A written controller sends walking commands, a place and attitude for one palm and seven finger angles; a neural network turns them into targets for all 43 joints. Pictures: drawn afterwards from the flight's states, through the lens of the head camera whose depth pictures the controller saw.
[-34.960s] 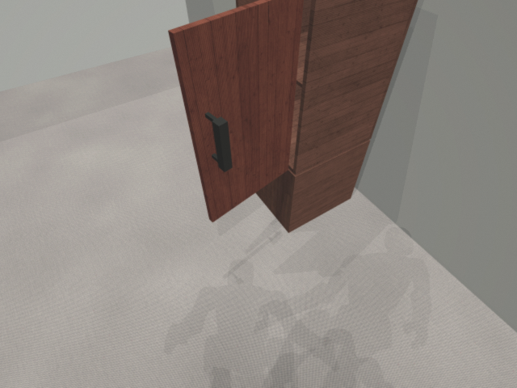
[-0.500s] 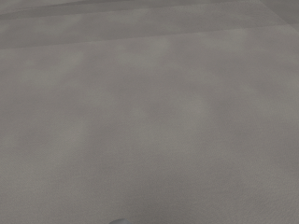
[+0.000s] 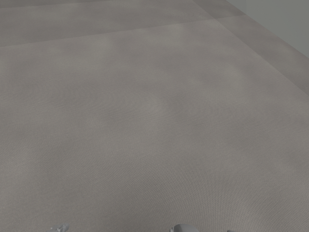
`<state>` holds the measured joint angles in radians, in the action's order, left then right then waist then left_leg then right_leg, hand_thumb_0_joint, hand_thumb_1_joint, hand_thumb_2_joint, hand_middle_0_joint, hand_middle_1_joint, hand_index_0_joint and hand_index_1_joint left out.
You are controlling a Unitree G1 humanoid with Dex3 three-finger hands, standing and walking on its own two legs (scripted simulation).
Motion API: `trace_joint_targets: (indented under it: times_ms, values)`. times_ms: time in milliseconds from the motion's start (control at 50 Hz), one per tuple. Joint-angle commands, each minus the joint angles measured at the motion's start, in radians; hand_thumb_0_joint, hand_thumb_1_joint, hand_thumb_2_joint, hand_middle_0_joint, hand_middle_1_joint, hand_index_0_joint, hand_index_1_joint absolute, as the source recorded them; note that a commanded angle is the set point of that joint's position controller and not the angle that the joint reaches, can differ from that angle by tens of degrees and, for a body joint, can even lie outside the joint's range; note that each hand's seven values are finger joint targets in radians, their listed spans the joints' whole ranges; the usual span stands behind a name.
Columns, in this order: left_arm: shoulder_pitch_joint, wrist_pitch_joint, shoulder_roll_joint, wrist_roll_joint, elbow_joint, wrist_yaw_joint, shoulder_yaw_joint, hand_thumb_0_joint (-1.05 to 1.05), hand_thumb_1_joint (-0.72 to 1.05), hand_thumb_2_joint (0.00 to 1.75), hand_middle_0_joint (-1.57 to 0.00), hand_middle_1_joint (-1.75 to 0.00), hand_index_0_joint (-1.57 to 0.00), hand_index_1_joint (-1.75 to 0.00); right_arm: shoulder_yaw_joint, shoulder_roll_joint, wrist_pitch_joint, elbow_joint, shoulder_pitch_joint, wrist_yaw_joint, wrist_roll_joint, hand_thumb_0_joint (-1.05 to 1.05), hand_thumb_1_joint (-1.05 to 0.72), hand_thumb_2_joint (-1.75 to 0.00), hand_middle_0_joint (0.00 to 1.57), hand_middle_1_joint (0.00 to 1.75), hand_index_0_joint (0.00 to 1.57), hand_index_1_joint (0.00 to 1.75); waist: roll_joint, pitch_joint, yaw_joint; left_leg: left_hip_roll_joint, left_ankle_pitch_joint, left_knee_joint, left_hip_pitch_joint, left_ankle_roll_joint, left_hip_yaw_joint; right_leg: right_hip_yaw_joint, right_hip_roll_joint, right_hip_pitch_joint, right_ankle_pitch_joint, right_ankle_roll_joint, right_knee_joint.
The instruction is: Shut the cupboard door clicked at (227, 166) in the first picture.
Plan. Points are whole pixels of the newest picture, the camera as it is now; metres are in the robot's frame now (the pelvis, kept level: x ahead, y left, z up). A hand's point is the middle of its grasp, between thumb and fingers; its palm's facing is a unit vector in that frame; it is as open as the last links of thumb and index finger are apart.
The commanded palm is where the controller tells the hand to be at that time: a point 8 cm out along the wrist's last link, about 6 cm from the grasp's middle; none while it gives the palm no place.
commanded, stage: turn to face it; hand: left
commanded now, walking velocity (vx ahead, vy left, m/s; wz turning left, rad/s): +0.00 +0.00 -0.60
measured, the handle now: out of the picture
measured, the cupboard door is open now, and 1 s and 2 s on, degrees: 63 63 63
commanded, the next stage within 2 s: none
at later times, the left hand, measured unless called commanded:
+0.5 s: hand (110, 228) +0.15 +0.12 -0.16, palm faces -0.29 -0.93 -0.24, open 7.4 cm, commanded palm none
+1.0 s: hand (113, 199) +0.22 +0.13 -0.17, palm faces -0.52 -0.83 -0.21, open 7.4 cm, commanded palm none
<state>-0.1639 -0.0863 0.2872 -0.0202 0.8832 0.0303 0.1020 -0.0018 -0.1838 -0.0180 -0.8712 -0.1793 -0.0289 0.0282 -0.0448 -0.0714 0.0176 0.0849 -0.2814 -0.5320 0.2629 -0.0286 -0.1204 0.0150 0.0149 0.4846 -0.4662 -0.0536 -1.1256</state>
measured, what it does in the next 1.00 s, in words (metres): steps on the spot, turning right: right foot, then left foot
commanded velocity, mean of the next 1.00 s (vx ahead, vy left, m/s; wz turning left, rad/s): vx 0.00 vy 0.00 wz -0.60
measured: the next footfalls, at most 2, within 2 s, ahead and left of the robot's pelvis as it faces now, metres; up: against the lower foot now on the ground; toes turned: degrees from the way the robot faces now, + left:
right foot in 0.32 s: +0.00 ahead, -0.15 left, +0.00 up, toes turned -17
left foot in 0.70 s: +0.11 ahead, +0.07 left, +0.00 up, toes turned -21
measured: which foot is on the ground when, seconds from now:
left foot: down 0.00-0.32, up 0.34-0.68, down 0.70-1.00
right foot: up 0.00-0.30, down 0.32-0.72, up 0.74-1.00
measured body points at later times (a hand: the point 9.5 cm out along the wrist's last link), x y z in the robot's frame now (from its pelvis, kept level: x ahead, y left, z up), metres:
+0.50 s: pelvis +0.00 -0.04 +0.00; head +0.04 -0.06 +0.44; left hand +0.16 +0.17 -0.14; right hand -0.03 -0.31 -0.15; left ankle +0.02 +0.10 -0.66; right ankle -0.04 -0.14 -0.74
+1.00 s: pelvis +0.02 +0.00 +0.00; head +0.08 -0.01 +0.45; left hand +0.25 +0.17 -0.15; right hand -0.05 -0.26 -0.13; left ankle +0.07 +0.09 -0.74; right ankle -0.08 -0.12 -0.67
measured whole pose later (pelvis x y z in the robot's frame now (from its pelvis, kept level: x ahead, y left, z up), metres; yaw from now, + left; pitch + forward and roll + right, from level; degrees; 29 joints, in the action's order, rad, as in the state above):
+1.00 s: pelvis +0.02 +0.00 +0.00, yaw -35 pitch +1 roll -3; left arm -0.17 -0.09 0.28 -0.02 0.88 0.04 0.10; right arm -0.02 -0.20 -0.02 -0.88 -0.20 -0.02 0.03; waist -0.01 -0.09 0.02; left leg 0.14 -0.29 -0.51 0.22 -0.01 -0.21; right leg -0.03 -0.04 0.46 -0.43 -0.06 -1.00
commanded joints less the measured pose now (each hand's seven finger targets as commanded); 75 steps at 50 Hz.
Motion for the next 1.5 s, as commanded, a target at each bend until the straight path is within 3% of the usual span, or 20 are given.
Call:
trace_joint_targets:
  times_ms: [0,160,260,280,300,320,440,560,640,660,700,720,820,1020,1080,1100,1120,1140,1260,1480]
  values:
    - [0.021,0.016,0.035,0.0,-0.093,0.009,0.003,0.0,0.9,0.9,-0.2,-0.3,-0.2,-0.3,-0.066,-0.215,0.026,0.045,-0.067,-0.018,0.0,0.0,-0.9,-0.9,0.2,0.3,0.2,0.3,0.194,0.112,-0.03,0.249,0.463,0.189,-0.198,-0.099,0.139,-0.016,-0.049,0.086,0.047,-0.017,-0.016]
    - [0.084,0.021,0.01,-0.002,-0.119,0.012,-0.011,0.0,0.9,0.9,-0.2,-0.3,-0.2,-0.3,-0.089,-0.238,0.019,0.009,-0.103,-0.003,0.002,0.0,-0.9,-0.9,0.2,0.3,0.2,0.3,0.249,0.113,-0.059,0.292,0.463,0.147,-0.197,-0.101,0.037,-0.093,-0.05,-0.036,0.033,0.003,0.277]
    - [-0.033,0.036,0.043,-0.003,-0.085,0.005,-0.001,0.0,0.9,0.9,-0.2,-0.3,-0.2,-0.3,-0.101,-0.253,0.011,0.012,-0.054,0.007,-0.005,0.0,-0.9,-0.9,0.2,0.3,0.2,0.3,0.203,0.129,0.007,0.266,0.314,-0.027,-0.059,-0.012,-0.051,-0.124,-0.027,-0.303,0.257,0.05,0.621]
    - [-0.1,0.048,0.112,-0.009,-0.066,-0.004,0.01,0.0,0.9,0.9,-0.2,-0.3,-0.2,-0.3,-0.095,-0.215,0.009,0.024,-0.058,0.012,-0.015,0.0,-0.9,-0.9,0.2,0.3,0.2,0.3,0.033,0.16,0.038,0.2,0.159,-0.196,0.056,0.045,-0.101,0.016,-0.135,-0.445,0.385,0.093,0.741]
    - [-0.147,0.061,0.221,-0.015,-0.053,-0.019,0.03,0.0,0.9,0.9,-0.2,-0.3,-0.2,-0.3,-0.072,-0.131,0.005,0.076,-0.006,0.016,-0.016,0.0,-0.9,-0.9,0.2,0.3,0.2,0.3,-0.279,0.131,0.072,0.028,-0.348,-0.444,0.332,0.104,-0.114,0.373,-0.372,-0.516,0.695,0.199,0.797]
    - [-0.173,0.057,0.235,0.0,-0.043,-0.033,0.03,0.0,0.9,0.9,-0.2,-0.3,-0.2,-0.3,-0.07,-0.164,-0.013,0.09,0.014,0.006,-0.015,0.0,-0.9,-0.9,0.2,0.3,0.2,0.3,-0.229,0.127,0.079,0.022,-0.368,-0.602,0.348,0.098,0.03,0.387,-0.432,-0.437,0.77,0.273,0.794]
    - [0.001,0.068,0.121,0.001,-0.091,-0.044,0.002,0.0,0.9,0.9,-0.2,-0.3,-0.2,-0.3,-0.072,-0.152,-0.016,0.042,-0.019,0.012,-0.011,0.0,-0.9,-0.9,0.2,0.3,0.2,0.3,-0.101,0.135,-0.021,0.02,-0.098,-0.587,0.305,0.122,0.104,0.184,-0.234,-0.362,0.661,0.221,0.756]
    - [-0.053,0.063,0.145,-0.008,-0.067,-0.036,0.014,0.0,0.9,0.9,-0.2,-0.3,-0.2,-0.3,-0.065,-0.133,-0.006,0.071,0.039,0.006,-0.018,0.0,-0.9,-0.9,0.2,0.3,0.2,0.3,-0.096,0.134,0.011,-0.032,-0.146,-0.325,0.235,0.121,0.089,0.288,-0.235,-0.362,0.648,0.252,0.731]
    - [0.009,0.051,0.139,-0.003,-0.07,-0.034,0.017,0.0,0.9,0.9,-0.2,-0.3,-0.2,-0.3,-0.066,-0.137,0.007,0.047,-0.064,-0.004,-0.026,0.0,-0.9,-0.9,0.2,0.3,0.2,0.3,-0.101,0.142,-0.049,-0.063,0.018,0.01,-0.025,0.103,0.084,0.31,-0.185,-0.206,0.575,0.178,0.644]
    - [0.016,0.047,0.107,0.007,-0.08,-0.031,0.01,0.0,0.9,0.9,-0.2,-0.3,-0.2,-0.3,-0.072,-0.174,0.018,0.034,-0.1,-0.008,-0.023,0.0,-0.9,-0.9,0.2,0.3,0.2,0.3,-0.019,0.16,-0.065,-0.009,0.091,0.14,-0.16,0.091,0.114,0.254,-0.116,-0.116,0.471,0.125,0.579]
    - [-0.007,0.042,0.043,0.011,-0.108,-0.021,-0.007,0.0,0.9,0.9,-0.2,-0.3,-0.2,-0.3,-0.095,-0.321,0.022,0.046,-0.134,-0.015,-0.004,0.0,-0.9,-0.9,0.2,0.3,0.2,0.3,0.356,0.172,-0.07,0.401,0.325,0.237,-0.236,-0.097,0.469,0.027,0.037,0.095,-0.174,0.028,0.158]
    - [0.004,0.042,0.065,0.003,-0.111,-0.02,-0.003,0.0,0.9,0.9,-0.2,-0.3,-0.2,-0.3,-0.087,-0.302,0.015,0.063,-0.114,-0.013,0.001,0.0,-0.9,-0.9,0.2,0.3,0.2,0.3,0.235,0.138,-0.065,0.409,0.341,0.215,-0.152,-0.139,0.435,0.056,-0.012,0.067,-0.154,0.028,0.037]
    - [-0.011,0.024,0.049,-0.003,-0.074,0.009,0.009,0.0,0.9,0.9,-0.2,-0.3,-0.2,-0.3,-0.065,-0.217,0.022,0.086,0.002,-0.021,0.002,0.0,-0.9,-0.9,0.2,0.3,0.2,0.3,0.219,0.077,-0.015,0.256,0.449,0.181,-0.139,-0.098,0.149,-0.009,-0.049,0.092,-0.001,-0.009,-0.046]
    - [0.062,0.027,0.015,-0.003,-0.104,0.014,-0.008,0.0,0.9,0.9,-0.2,-0.3,-0.2,-0.3,-0.094,-0.251,0.012,0.029,-0.073,0.001,0.003,0.0,-0.9,-0.9,0.2,0.3,0.2,0.3,0.271,0.1,-0.055,0.289,0.418,0.125,-0.16,-0.089,0.028,-0.114,-0.036,-0.07,0.032,0.011,0.323]
    - [-0.013,0.039,0.037,-0.001,-0.085,0.01,-0.004,0.0,0.9,0.9,-0.2,-0.3,-0.2,-0.3,-0.102,-0.267,0.01,0.028,-0.043,0.006,-0.002,0.0,-0.9,-0.9,0.2,0.3,0.2,0.3,0.22,0.13,-0.006,0.272,0.371,-0.005,-0.095,-0.026,-0.028,-0.131,-0.017,-0.252,0.206,0.04,0.574]
    - [-0.1,0.048,0.085,-0.004,-0.06,0.004,0.006,0.0,0.9,0.9,-0.2,-0.3,-0.2,-0.3,-0.101,-0.251,0.008,0.036,-0.027,0.011,-0.011,0.0,-0.9,-0.9,0.2,0.3,0.2,0.3,0.114,0.17,0.04,0.225,0.265,-0.147,-0.014,0.025,-0.068,-0.058,-0.066,-0.396,0.342,0.065,0.706]
    - [-0.154,0.067,0.209,-0.015,-0.045,-0.01,0.025,0.0,0.9,0.9,-0.2,-0.3,-0.2,-0.3,-0.079,-0.16,0.003,0.078,-0.012,0.017,-0.018,0.0,-0.9,-0.9,0.2,0.3,0.2,0.3,-0.247,0.167,0.07,0.069,-0.215,-0.39,0.258,0.093,-0.118,0.3,-0.313,-0.547,0.615,0.164,0.797]
    - [-0.184,0.064,0.249,0.001,-0.031,-0.025,0.03,0.0,0.9,0.9,-0.2,-0.3,-0.2,-0.3,-0.069,-0.163,-0.008,0.109,0.046,0.009,-0.014,0.0,-0.9,-0.9,0.2,0.3,0.2,0.3,-0.267,0.146,0.088,0.006,-0.399,-0.571,0.355,0.105,0.0,0.406,-0.417,-0.488,0.877,0.258,0.775]
    - [-0.012,0.071,0.134,0.004,-0.082,-0.044,-0.001,0.0,0.9,0.9,-0.2,-0.3,-0.2,-0.3,-0.068,-0.163,-0.014,0.054,0.006,0.013,-0.013,0.0,-0.9,-0.9,0.2,0.3,0.2,0.3,-0.105,0.144,-0.014,0.023,-0.116,-0.59,0.319,0.126,0.104,0.189,-0.236,-0.399,0.774,0.224,0.734]
    - [0.007,0.057,0.156,-0.004,-0.073,-0.036,0.015,0.0,0.9,0.9,-0.2,-0.3,-0.2,-0.3,-0.064,-0.149,0.003,0.064,-0.022,0.0,-0.027,0.0,-0.9,-0.9,0.2,0.3,0.2,0.3,-0.113,0.14,-0.036,-0.056,-0.043,-0.079,0.053,0.11,0.092,0.335,-0.202,-0.266,0.635,0.205,0.669]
